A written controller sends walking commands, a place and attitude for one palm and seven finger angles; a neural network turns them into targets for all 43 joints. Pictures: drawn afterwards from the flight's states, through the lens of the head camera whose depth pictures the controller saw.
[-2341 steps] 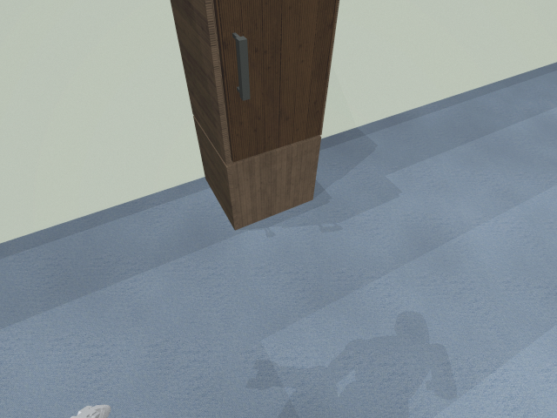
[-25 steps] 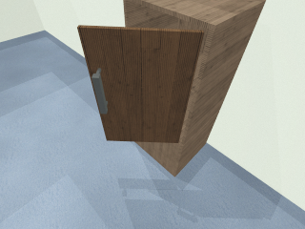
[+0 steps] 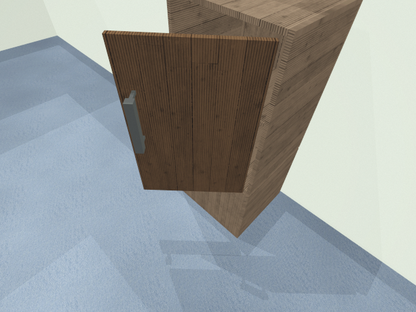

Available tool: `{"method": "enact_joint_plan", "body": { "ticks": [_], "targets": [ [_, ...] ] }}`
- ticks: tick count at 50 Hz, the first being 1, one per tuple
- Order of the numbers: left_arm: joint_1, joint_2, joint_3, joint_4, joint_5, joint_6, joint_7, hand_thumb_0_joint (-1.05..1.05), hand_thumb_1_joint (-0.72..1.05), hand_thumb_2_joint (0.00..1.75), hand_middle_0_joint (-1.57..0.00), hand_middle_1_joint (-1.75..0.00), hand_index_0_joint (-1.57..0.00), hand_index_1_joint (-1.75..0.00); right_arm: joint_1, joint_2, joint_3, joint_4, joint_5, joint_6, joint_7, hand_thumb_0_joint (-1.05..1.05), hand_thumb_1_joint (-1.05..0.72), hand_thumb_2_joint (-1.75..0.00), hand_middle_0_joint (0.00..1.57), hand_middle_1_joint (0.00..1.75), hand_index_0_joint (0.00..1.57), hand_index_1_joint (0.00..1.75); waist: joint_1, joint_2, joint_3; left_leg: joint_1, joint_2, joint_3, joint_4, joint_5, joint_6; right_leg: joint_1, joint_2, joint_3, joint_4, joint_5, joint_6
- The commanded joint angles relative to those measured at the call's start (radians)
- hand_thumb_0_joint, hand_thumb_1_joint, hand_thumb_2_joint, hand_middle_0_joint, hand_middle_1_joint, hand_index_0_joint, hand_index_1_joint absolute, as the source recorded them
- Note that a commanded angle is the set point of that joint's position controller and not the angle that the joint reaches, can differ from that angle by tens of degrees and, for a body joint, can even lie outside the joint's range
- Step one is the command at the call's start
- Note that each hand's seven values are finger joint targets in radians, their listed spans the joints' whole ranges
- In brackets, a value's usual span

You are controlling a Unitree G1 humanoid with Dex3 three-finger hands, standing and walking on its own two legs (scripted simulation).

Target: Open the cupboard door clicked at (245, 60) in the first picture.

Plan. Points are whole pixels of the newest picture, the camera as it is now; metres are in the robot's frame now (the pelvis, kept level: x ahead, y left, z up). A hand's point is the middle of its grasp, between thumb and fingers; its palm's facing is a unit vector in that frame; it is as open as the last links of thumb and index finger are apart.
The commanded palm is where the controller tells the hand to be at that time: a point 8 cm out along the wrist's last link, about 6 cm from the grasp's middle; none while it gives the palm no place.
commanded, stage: look again from close up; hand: left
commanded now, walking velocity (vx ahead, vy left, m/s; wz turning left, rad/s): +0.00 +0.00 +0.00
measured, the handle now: (136, 123) +0.57 +0.24 +0.02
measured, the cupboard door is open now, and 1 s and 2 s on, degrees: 43 43 43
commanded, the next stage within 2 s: raise the hand with hooked fingers in 0.12 s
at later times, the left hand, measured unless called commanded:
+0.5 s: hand (133, 261) +0.21 +0.16 -0.01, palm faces +0.16 -0.99 +0.01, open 7.8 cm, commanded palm +0.12 +0.22 -0.05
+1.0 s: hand (115, 264) +0.21 +0.19 -0.03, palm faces +0.04 -1.00 -0.04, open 10.7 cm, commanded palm +0.17 +0.25 -0.02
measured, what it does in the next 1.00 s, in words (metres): lowers itself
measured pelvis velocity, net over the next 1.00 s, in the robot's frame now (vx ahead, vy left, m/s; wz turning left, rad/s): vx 0.01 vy -0.04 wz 0.10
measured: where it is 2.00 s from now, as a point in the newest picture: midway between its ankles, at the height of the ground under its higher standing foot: outside the picture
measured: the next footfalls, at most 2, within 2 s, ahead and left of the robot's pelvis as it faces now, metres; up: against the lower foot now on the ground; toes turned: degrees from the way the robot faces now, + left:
none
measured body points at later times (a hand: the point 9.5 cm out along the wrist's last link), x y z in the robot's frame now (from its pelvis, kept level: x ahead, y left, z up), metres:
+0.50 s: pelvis +0.00 -0.01 -0.04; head +0.00 -0.02 +0.41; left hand +0.20 +0.21 +0.00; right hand +0.16 -0.28 -0.11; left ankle +0.02 +0.07 -0.74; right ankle +0.04 -0.11 -0.74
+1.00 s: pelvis +0.01 -0.04 -0.08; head +0.08 -0.04 +0.37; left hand +0.20 +0.25 -0.02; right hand +0.21 -0.24 -0.17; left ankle +0.02 +0.07 -0.74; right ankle +0.04 -0.11 -0.74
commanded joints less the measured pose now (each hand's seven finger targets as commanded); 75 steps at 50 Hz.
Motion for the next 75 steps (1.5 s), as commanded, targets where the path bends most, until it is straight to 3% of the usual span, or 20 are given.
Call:
{"method": "enact_joint_plan", "body": {
  "ticks": [1, 10, 11, 12, 13, 14, 15, 19, 21, 23, 25, 26, 29, 32, 34, 39, 44, 49, 63, 75],
  "targets": [
    [0.075, 0.068, 0.011, -0.023, 0.002, -0.01, 0.008, 0.0, 0.9, 0.9, -0.2, -0.3, -0.2, -0.3, 0.071, -0.088, -0.013, -0.014, -0.001, -0.015, -0.006, 0.0, -0.9, -0.9, 0.2, 0.3, 0.2, 0.3, -0.004, 0.018, 0.055, -0.07, 0.14, -0.162, -0.145, -0.072, -0.028, 0.02, -0.077, 0.111, -0.075, 0.021, -0.031],
    [0.067, 0.073, 0.011, -0.026, 0.002, -0.008, 0.008, 0.0, 0.9, 0.9, -0.2, -0.3, -0.2, -0.3, 0.065, -0.09, -0.012, -0.006, -0.001, -0.012, -0.005, 0.0, -0.9, -0.9, 0.2, 0.3, 0.2, 0.3, -0.004, 0.017, 0.075, -0.07, 0.142, -0.161, -0.155, -0.08, -0.03, 0.016, -0.076, 0.113, -0.086, 0.009, -0.031],
    [0.11, 0.127, 0.005, 0.014, 0.018, -0.013, 0.043, 0.0, 0.9, 0.9, -0.2, -0.3, -0.2, -0.3, -0.048, -0.15, -0.012, -0.083, 0.005, -0.021, 0.001, 0.0, -0.9, -0.9, 0.2, 0.3, 0.2, 0.3, 0.035, 0.034, 0.071, -0.078, 0.168, -0.109, 0.033, 0.094, -0.054, -0.019, -0.108, 0.125, -0.039, 0.185, -0.027],
    [-0.625, 0.327, 0.087, -1.566, -0.2, -0.218, 0.039, 0.0, 0.88, 0.89, -0.2, -0.32, -0.2, -0.32, -0.031, -0.328, -0.023, -0.478, 0.042, -0.16, -0.04, 0.0, -0.9, -0.9, 0.2, 0.3, 0.2, 0.3, -0.115, 0.228, -0.446, 0.185, 0.044, -0.161, -0.05, 0.063, -0.078, 0.081, 0.011, 0.047, 0.028, 0.075, -0.019],
    [-0.282, 0.286, 0.09, -1.356, -0.125, -0.164, 0.099, 0.0, 0.85, 0.88, -0.2, -0.33, -0.2, -0.33, -0.114, -0.25, 0.008, -0.416, 0.058, -0.258, -0.066, 0.0, -0.9, -0.9, 0.2, 0.3, 0.2, 0.3, -0.021, 0.267, -0.412, 0.134, 0.087, -0.179, -0.1, 0.0, -0.09, 0.023, 0.029, 0.029, 0.117, -0.084, -0.047],
    [0.005, 0.086, -0.024, -1.155, -0.129, -0.021, 0.136, 0.0, 0.83, 0.87, -0.21, -0.34, -0.21, -0.34, -0.109, -0.194, -0.007, -0.418, 0.074, -0.291, -0.06, 0.0, -0.9, -0.9, 0.2, 0.3, 0.2, 0.3, -0.036, 0.205, -0.184, -0.037, 0.1, -0.214, -0.139, -0.162, -0.11, -0.1, 0.028, -0.012, 0.146, -0.166, -0.033],
    [0.041, -0.049, -0.117, -1.113, -0.16, 0.019, 0.129, 0.0, 0.81, 0.86, -0.21, -0.36, -0.21, -0.36, -0.069, -0.207, -0.006, -0.39, 0.085, -0.31, -0.057, 0.0, -0.9, -0.9, 0.2, 0.3, 0.2, 0.3, -0.051, 0.116, -0.041, -0.12, 0.079, -0.212, -0.115, -0.24, -0.084, -0.142, 0.035, -0.022, 0.122, -0.142, -0.025],
    [0.004, 0.022, -0.068, -1.143, -0.174, -0.17, 0.07, 0.0, 0.71, 0.82, -0.21, -0.42, -0.21, -0.42, -0.095, -0.285, -0.042, -0.515, 0.051, -0.37, -0.043, 0.0, -0.9, -0.9, 0.2, 0.3, 0.2, 0.3, -0.087, -0.145, 0.041, -0.275, 0.033, -0.221, 0.111, -0.31, -0.062, -0.314, 0.032, -0.014, 0.117, -0.324, -0.012],
    [0.153, 0.012, 0.003, -0.987, -0.199, -0.31, -0.019, 0.0, 0.67, 0.8, -0.22, -0.45, -0.22, -0.45, -0.124, -0.278, -0.064, -0.564, 0.029, -0.368, -0.019, 0.0, -0.9, -0.9, 0.2, 0.3, 0.2, 0.3, -0.02, -0.268, 0.001, -0.403, 0.015, -0.171, 0.243, -0.294, -0.072, -0.407, 0.029, -0.007, 0.193, -0.446, -0.017],
    [0.29, 0.063, 0.107, -0.96, -0.24, -0.469, -0.144, 0.0, 0.62, 0.78, -0.22, -0.48, -0.22, -0.48, -0.159, -0.276, -0.086, -0.628, 0.016, -0.35, 0.016, 0.0, -0.9, -0.9, 0.2, 0.3, 0.2, 0.3, 0.041, -0.244, -0.097, -0.508, -0.006, -0.132, 0.359, -0.237, -0.082, -0.405, 0.027, 0.027, 0.277, -0.443, -0.031],
    [0.306, 0.168, 0.212, -0.961, -0.242, -0.593, -0.265, 0.0, 0.57, 0.76, -0.22, -0.51, -0.22, -0.51, -0.192, -0.283, -0.102, -0.697, 0.014, -0.311, 0.052, 0.0, -0.9, -0.9, 0.2, 0.3, 0.2, 0.3, 0.061, -0.049, -0.136, -0.55, -0.025, -0.113, 0.441, -0.196, -0.089, -0.391, 0.016, 0.055, 0.361, -0.361, -0.056],
    [0.314, 0.212, 0.261, -0.972, -0.232, -0.602, -0.285, 0.0, 0.55, 0.75, -0.22, -0.53, -0.22, -0.53, -0.212, -0.277, -0.108, -0.728, 0.023, -0.294, 0.052, 0.0, -0.9, -0.9, 0.2, 0.3, 0.2, 0.3, 0.081, -0.04, -0.166, -0.586, -0.026, -0.105, 0.462, -0.182, -0.076, -0.391, 0.021, 0.064, 0.405, -0.317, -0.056],
    [0.257, 0.218, 0.256, -1.156, -0.261, -0.537, -0.301, 0.0, 0.48, 0.72, -0.23, -0.57, -0.23, -0.57, -0.212, -0.265, -0.102, -0.804, 0.033, -0.24, 0.043, 0.0, -0.9, -0.9, 0.2, 0.3, 0.2, 0.3, 0.092, 0.052, -0.288, -0.593, -0.021, -0.106, 0.491, -0.115, -0.059, -0.37, 0.034, 0.081, 0.478, -0.19, -0.051],
    [0.153, 0.239, 0.287, -1.373, -0.288, -0.525, -0.268, 0.0, 0.41, 0.69, -0.24, -0.62, -0.24, -0.62, -0.171, -0.241, -0.095, -0.815, 0.035, -0.217, 0.018, 0.0, -0.9, -0.9, 0.2, 0.3, 0.2, 0.3, 0.045, 0.123, -0.37, -0.55, 0.0, -0.128, 0.542, -0.037, -0.046, -0.368, 0.038, 0.108, 0.471, -0.087, -0.037],
    [0.016, 0.249, 0.255, -1.498, -0.299, -0.563, -0.278, 0.0, 0.36, 0.67, -0.24, -0.64, -0.24, -0.64, -0.131, -0.246, -0.083, -0.796, 0.026, -0.219, 0.001, 0.0, -0.9, -0.9, 0.2, 0.3, 0.2, 0.3, -0.028, 0.091, -0.374, -0.54, 0.015, -0.153, 0.597, -0.002, -0.037, -0.412, 0.048, 0.117, 0.488, -0.015, -0.023],
    [-0.057, 0.25, 0.208, -1.377, -0.321, -0.57, -0.399, 0.0, 0.25, 0.62, -0.25, -0.72, -0.25, -0.72, -0.126, -0.265, -0.06, -0.719, 0.036, -0.262, -0.026, 0.0, -0.9, -0.9, 0.2, 0.3, 0.2, 0.3, -0.087, 0.091, -0.306, -0.597, 0.03, -0.171, 0.656, -0.073, -0.028, -0.488, 0.047, 0.131, 0.449, -0.123, -0.015],
    [0.005, 0.36, 0.37, -1.215, -0.381, -0.39, -0.487, 0.0, 0.13, 0.57, -0.25, -0.8, -0.25, -0.8, -0.144, -0.272, -0.057, -0.715, 0.063, -0.262, -0.046, 0.0, -0.9, -0.9, 0.2, 0.3, 0.2, 0.3, -0.015, 0.037, -0.401, -0.616, 0.024, -0.166, 0.615, -0.04, -0.031, -0.3, 0.013, 0.184, 0.383, -0.097, 0.015],
    [0.035, 0.367, 0.456, -1.226, -0.417, -0.352, -0.452, 0.0, 0.01, 0.52, -0.26, -0.87, -0.26, -0.87, -0.156, -0.245, -0.053, -0.724, 0.056, -0.255, -0.044, 0.0, -0.9, -0.9, 0.2, 0.3, 0.2, 0.3, 0.029, -0.008, -0.428, -0.584, 0.023, -0.175, 0.544, 0.028, -0.043, -0.187, -0.003, 0.165, 0.379, 0.068, 0.028],
    [-0.127, 0.404, 0.43, -1.206, -0.408, -0.445, -0.457, 0.0, -0.31, 0.38, -0.29, -1.08, -0.29, -1.08, -0.085, -0.298, -0.056, -0.718, 0.059, -0.289, -0.041, 0.0, -0.9, -0.9, 0.2, 0.3, 0.2, 0.3, 0.006, 0.109, -0.354, -0.418, 0.023, -0.17, 0.413, 0.003, -0.037, -0.32, 0.042, 0.045, 0.367, -0.096, -0.02],
    [-0.351, 0.473, 0.45, -1.091, -0.395, -0.323, -0.49, 0.0, -0.5, 0.3, -0.3, -1.2, -0.3, -1.2, -0.076, -0.315, -0.027, -0.733, 0.063, -0.265, -0.056, 0.0, -0.9, -0.9, 0.2, 0.3, 0.2, 0.3, -0.003, 0.135, -0.315, -0.331, 0.034, -0.2, 0.337, -0.009, -0.053, -0.321, 0.058, 0.01, 0.333, -0.098, -0.032]
  ]
}}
